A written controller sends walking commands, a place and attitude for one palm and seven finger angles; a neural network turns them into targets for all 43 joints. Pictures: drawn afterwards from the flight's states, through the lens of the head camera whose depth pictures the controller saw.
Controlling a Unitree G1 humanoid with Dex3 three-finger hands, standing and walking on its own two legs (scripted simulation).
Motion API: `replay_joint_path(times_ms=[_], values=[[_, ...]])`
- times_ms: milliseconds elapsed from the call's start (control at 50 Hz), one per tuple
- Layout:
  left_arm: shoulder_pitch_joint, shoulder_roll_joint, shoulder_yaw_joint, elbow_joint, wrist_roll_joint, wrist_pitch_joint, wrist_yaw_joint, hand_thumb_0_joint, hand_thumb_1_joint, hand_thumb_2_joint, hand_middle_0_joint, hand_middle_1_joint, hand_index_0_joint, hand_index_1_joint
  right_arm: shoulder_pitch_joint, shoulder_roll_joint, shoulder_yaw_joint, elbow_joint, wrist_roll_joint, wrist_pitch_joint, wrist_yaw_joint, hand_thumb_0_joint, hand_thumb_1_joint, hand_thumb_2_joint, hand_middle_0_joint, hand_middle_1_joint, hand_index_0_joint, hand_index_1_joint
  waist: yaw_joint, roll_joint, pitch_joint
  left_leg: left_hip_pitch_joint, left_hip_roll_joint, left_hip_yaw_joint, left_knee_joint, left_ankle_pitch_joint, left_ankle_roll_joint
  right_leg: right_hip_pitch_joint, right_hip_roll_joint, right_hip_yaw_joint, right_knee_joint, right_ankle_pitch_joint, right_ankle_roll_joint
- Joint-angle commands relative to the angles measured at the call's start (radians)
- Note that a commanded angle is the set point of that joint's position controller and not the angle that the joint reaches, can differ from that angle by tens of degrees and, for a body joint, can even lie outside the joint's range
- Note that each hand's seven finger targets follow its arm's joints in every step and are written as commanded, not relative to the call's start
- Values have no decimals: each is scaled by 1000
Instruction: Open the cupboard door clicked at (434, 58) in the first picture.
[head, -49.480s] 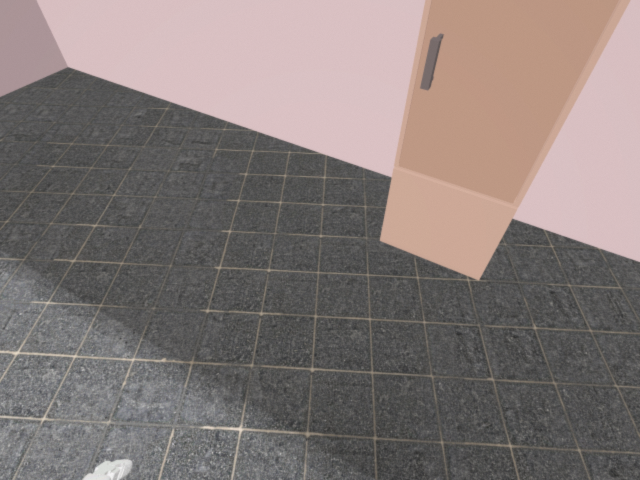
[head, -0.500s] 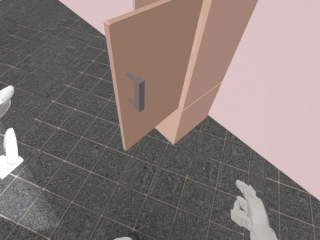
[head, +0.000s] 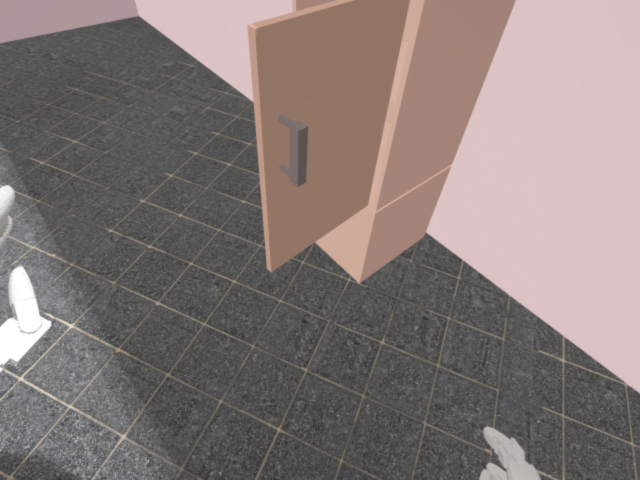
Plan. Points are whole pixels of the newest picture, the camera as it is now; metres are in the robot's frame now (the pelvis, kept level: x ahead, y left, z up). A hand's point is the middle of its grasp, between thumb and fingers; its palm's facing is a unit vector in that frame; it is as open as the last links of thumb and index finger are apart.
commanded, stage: stop stepping back and stand still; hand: left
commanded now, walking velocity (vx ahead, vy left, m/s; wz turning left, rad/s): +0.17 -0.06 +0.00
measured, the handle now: (291, 150) +0.66 +0.08 +0.03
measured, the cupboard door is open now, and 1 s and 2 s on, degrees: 94 94 94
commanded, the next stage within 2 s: let the arm hang, fingers relaxed in 0.56 s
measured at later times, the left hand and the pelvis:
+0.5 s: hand out of the picture +0.16 +0.26 +0.17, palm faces +0.44 -0.78 -0.45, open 7.4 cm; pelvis -0.04 +0.00 +0.00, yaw -1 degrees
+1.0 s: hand out of the picture +0.03 +0.17 -0.16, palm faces +0.10 -0.98 -0.17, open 6.8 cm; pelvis -0.04 +0.00 +0.00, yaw +2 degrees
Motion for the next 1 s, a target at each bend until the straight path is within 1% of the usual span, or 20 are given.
replay_joint_path(times_ms=[0,100,140,180,200,280,320,360,380,420,460,540,580,620,640,720,780,820,880,980], values=[[45,227,209,-186,-13,-70,0,0,900,900,-200,-300,-200,-300,-79,-128,-38,-159,-4,-66,16,0,-900,-900,200,300,200,300,10,302,-104,112,224,-162,-126,652,48,-28,15,-18,144,-124,19],[-68,138,111,-103,-2,-69,-11,0,900,900,-200,-300,-200,-300,-108,-149,-31,-130,3,-66,19,0,-900,-900,200,300,200,300,7,178,73,-214,209,-114,-118,163,76,179,14,-22,-39,-81,9],[-55,151,115,-39,-1,-68,-9,0,900,900,-200,-300,-200,-300,-108,-151,-40,-129,2,-53,15,0,-900,-900,200,300,200,300,4,43,38,-309,122,-59,17,-1,52,270,-71,169,-117,-61,-49],[-80,173,128,-41,-3,-70,-10,0,900,900,-200,-300,-200,-300,-94,-135,-52,-127,11,-40,21,0,-900,-900,200,300,200,300,15,-173,-36,-324,1,29,345,-152,12,228,-280,503,-322,-352,-148],[-88,177,129,-41,-5,-70,-8,0,900,900,-200,-300,-200,-300,-120,-146,-60,-129,14,-31,21,0,-900,-900,200,300,200,300,27,-150,-7,-359,9,-7,522,-170,9,182,-321,561,-380,-415,-168],[-80,179,139,-108,-2,-86,-12,0,900,900,-200,-300,-200,-300,-122,-102,-23,-141,-3,-19,19,0,-900,-900,200,300,200,300,10,-58,-25,-190,64,3,351,-52,12,31,-256,273,-326,-279,-145],[-79,183,136,-144,-2,-89,-7,0,900,900,-200,-300,-200,-300,-134,-97,-18,-149,-8,-26,3,0,-900,-900,200,300,200,300,14,-66,-23,-56,46,51,174,-37,21,-46,-216,212,-329,-397,-114],[-75,170,125,-186,-7,-93,1,0,900,900,-200,-300,-200,-300,-107,-114,-24,-150,-15,-40,-8,0,-900,-900,200,300,200,300,2,61,-15,40,23,64,-9,-28,27,-66,-163,181,-259,-460,-84],[-86,165,122,-213,-8,-100,2,0,900,900,-200,-300,-200,-300,-102,-131,-28,-159,-21,-48,-12,0,-900,-900,200,300,200,300,3,182,4,20,78,-52,-124,-151,55,-76,-110,162,-143,-450,-58],[-100,162,137,-244,6,-110,16,0,900,900,-200,-300,-200,-300,-105,-136,-30,-168,-16,-60,-6,0,-900,-900,200,300,200,300,15,416,27,-99,330,-404,-351,-413,161,-69,29,2,239,-286,7],[-116,175,152,-170,16,-94,11,0,900,900,-200,-300,-200,-300,-97,-114,-35,-145,-10,-72,0,0,-900,-900,200,300,200,300,7,277,52,-165,311,-338,-321,-269,162,-37,3,34,332,-249,15],[-24,125,109,-38,3,-62,2,0,900,900,-200,-300,-200,-300,-87,-136,-37,-133,9,-76,4,0,-900,-900,200,300,200,300,21,176,13,-119,210,-95,-102,144,86,142,15,-33,-47,-110,29],[-62,127,89,-27,3,-61,-10,0,900,900,-200,-300,-200,-300,-100,-135,-42,-142,12,-64,10,0,-900,-900,200,300,200,300,4,55,23,-198,110,-3,40,120,30,204,-61,143,-168,56,-23],[-102,164,104,-34,-8,-58,-10,0,900,900,-200,-300,-200,-300,-109,-113,-34,-141,11,-60,19,0,-900,-900,200,300,200,300,-6,-109,1,-225,29,36,195,14,-11,168,-253,350,-249,181,-105],[-99,5,-247,649,81,115,-152,0,900,900,-200,-300,-200,-300,-108,-204,-73,64,-1,-36,109,0,-900,-900,200,300,200,300,-17,-87,-6,-299,70,-8,360,-62,-12,118,-323,280,-103,486,-134],[-164,-106,-285,768,47,185,-168,0,900,900,-200,-300,-200,-300,33,-103,-41,52,-11,85,110,0,-900,-900,200,300,200,300,-15,-187,-72,-190,29,13,155,35,-8,161,-186,87,6,413,-97],[-187,-111,-327,912,40,191,-170,0,900,900,-200,-300,-200,-300,-34,-176,-41,62,-32,97,103,0,-900,-900,200,300,200,300,23,-53,-55,-101,160,-141,47,462,67,87,-84,34,39,212,4],[-224,-82,-330,1019,41,191,-167,0,900,900,-200,-300,-200,-300,-86,-149,-28,86,-32,109,96,0,-900,-900,200,300,200,300,35,-65,-5,-170,109,-80,34,324,34,149,-106,88,-64,162,-6],[-265,-79,-348,1192,28,189,-165,0,900,900,-200,-300,-200,-300,-42,-118,-9,182,-26,119,90,0,-900,-900,200,300,200,300,14,104,26,-106,96,-60,-42,267,11,132,-97,97,-93,83,-24],[-207,-119,-343,1366,25,175,-154,0,900,900,-200,-300,-200,-300,-8,-86,-14,268,-23,120,77,0,-900,-900,200,300,200,300,22,235,-73,-41,99,-41,-61,262,7,239,-101,81,-148,144,-36]])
